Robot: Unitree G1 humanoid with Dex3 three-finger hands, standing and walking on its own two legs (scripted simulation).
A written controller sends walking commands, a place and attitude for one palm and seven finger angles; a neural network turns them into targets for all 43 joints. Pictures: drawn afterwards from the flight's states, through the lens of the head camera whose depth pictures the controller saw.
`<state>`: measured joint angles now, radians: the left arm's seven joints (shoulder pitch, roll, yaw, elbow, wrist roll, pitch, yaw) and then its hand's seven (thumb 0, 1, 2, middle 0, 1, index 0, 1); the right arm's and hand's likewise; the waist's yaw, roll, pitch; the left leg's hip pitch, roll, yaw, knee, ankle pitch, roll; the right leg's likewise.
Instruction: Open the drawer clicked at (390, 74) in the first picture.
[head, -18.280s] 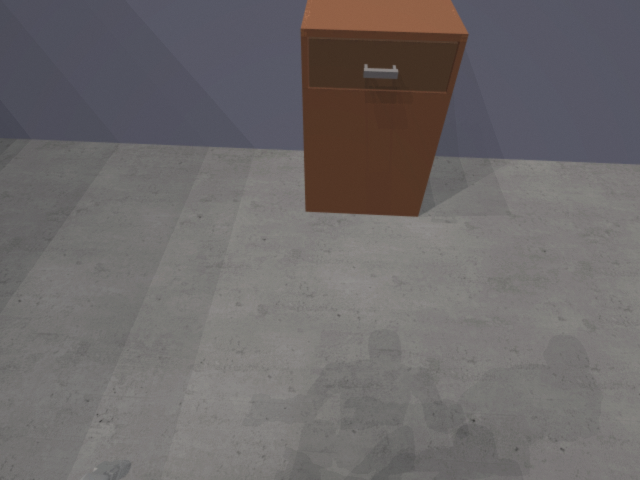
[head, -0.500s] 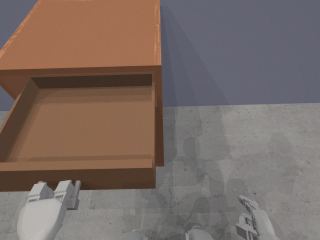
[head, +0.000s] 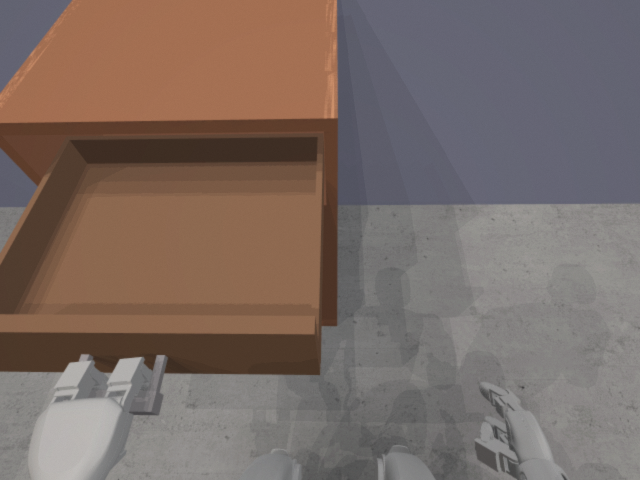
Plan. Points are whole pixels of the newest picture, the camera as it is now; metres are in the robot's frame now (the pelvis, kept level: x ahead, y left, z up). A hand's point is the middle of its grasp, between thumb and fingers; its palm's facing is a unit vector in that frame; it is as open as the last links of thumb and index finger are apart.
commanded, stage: open the thumb to release the handle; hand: left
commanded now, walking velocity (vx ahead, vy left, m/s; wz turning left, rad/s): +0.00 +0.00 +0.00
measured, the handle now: (116, 383) +0.22 +0.27 +0.00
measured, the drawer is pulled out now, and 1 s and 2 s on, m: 0.30 0.30 0.30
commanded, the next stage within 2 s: lift the hand off the handle in 0.32 s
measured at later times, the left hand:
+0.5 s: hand (115, 436) +0.17 +0.26 -0.02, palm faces -0.05 -0.05 -1.00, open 13.5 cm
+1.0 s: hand (111, 425) +0.18 +0.26 +0.00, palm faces -0.04 -0.05 -1.00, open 13.6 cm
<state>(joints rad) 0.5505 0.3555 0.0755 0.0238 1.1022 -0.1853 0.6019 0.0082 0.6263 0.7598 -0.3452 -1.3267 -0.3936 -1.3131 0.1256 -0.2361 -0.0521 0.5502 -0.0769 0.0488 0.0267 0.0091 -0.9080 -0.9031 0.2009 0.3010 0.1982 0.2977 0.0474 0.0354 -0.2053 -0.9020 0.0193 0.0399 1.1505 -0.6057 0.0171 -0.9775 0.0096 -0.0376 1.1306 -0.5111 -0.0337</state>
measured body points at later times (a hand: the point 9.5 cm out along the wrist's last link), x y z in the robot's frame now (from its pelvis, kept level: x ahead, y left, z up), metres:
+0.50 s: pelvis -0.01 -0.01 +0.01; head +0.06 -0.03 +0.45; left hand +0.16 +0.26 +0.04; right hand +0.18 -0.25 -0.10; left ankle -0.03 +0.11 -0.65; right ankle +0.01 -0.10 -0.65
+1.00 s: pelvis -0.03 -0.01 +0.02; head +0.04 -0.04 +0.46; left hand +0.17 +0.26 +0.05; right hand +0.16 -0.25 -0.09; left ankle -0.03 +0.11 -0.65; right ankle +0.01 -0.10 -0.65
